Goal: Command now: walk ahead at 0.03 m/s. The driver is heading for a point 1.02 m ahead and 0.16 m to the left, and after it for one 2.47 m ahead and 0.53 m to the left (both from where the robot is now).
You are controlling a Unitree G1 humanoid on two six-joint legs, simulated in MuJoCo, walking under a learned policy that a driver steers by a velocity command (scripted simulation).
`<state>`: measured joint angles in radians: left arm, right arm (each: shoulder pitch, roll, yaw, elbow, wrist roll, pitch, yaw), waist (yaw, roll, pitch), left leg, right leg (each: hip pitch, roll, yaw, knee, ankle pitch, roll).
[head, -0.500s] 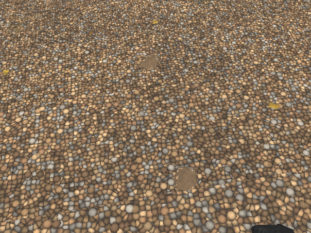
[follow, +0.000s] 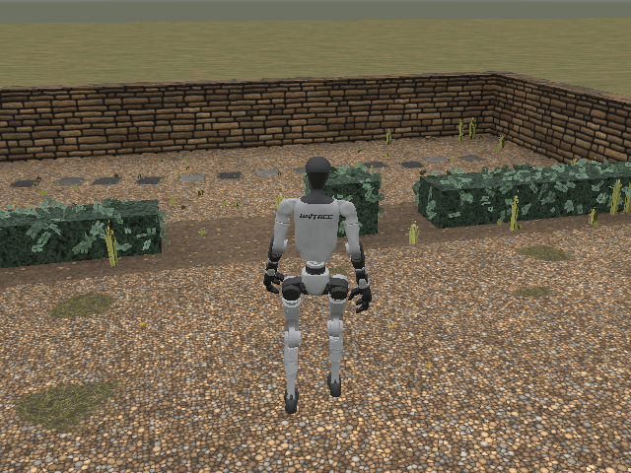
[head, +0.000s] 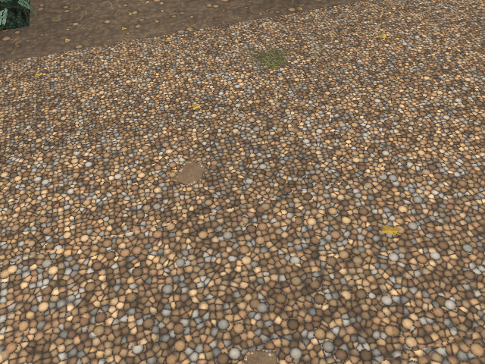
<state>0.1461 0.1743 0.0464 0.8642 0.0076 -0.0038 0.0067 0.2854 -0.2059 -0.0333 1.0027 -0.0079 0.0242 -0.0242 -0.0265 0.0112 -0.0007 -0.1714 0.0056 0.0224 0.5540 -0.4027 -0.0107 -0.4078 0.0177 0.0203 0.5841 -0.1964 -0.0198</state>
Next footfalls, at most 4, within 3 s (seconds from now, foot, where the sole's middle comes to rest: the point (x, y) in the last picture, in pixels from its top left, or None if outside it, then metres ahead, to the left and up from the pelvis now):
0.90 left None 0.12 0.12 -0.76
1.36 right None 0.30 -0.16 -0.76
2.08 left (220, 306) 0.76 0.11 -0.94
2.52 right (280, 239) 1.02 -0.11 -0.94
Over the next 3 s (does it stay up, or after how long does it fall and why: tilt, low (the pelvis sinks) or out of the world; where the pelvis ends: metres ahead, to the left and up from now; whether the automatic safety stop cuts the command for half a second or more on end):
stays up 1.05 0.04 -0.18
